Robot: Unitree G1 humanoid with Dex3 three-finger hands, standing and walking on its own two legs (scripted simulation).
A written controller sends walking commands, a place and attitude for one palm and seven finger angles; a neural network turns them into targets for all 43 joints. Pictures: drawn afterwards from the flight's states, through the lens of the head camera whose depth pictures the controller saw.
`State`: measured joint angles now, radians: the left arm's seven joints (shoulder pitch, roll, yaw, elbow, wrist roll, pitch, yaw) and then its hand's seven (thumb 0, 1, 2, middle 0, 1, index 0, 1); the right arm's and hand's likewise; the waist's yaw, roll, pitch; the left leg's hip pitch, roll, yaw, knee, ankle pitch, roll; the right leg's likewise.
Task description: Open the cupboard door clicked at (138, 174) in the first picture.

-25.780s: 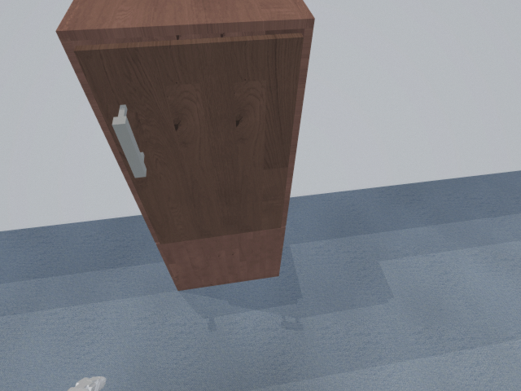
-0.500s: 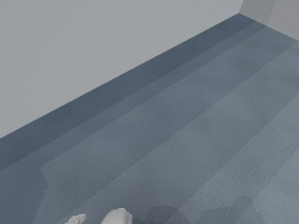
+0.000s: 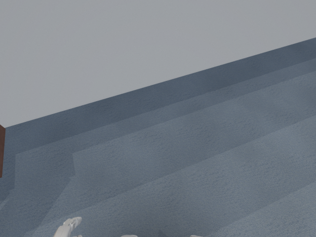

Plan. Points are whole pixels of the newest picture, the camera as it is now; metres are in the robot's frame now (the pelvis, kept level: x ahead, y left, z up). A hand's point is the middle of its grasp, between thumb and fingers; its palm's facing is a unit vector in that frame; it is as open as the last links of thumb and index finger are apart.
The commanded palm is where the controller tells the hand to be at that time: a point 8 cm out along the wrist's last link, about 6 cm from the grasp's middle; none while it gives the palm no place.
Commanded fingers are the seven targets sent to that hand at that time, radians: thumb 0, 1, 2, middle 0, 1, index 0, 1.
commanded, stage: turn to face it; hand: left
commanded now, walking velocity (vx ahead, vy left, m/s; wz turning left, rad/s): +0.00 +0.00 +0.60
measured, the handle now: out of the picture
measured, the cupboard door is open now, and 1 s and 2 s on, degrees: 45 45 45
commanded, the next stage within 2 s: take the last steps up to it in 1.78 s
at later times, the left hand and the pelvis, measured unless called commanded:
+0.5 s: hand out of the picture -0.02 +0.23 -0.19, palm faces +0.37 -0.89 -0.26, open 7.4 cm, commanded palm none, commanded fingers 0.00 0.90 0.90 -0.20 -0.30 -0.20 -0.30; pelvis +0.01 +0.01 -0.01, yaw +20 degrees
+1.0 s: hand out of the picture +0.03 +0.18 -0.14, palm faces +0.57 -0.78 -0.26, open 7.4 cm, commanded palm none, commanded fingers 0.00 0.90 0.90 -0.20 -0.30 -0.20 -0.30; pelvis +0.06 -0.03 +0.01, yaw +37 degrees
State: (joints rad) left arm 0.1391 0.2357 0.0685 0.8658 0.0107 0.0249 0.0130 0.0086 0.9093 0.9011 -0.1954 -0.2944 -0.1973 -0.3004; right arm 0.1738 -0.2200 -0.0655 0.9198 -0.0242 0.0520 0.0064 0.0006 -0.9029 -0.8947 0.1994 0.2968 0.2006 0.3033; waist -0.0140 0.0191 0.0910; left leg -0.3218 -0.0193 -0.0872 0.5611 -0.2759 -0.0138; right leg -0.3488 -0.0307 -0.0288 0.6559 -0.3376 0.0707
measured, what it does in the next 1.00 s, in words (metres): steps on the spot, turning left: right foot, then left foot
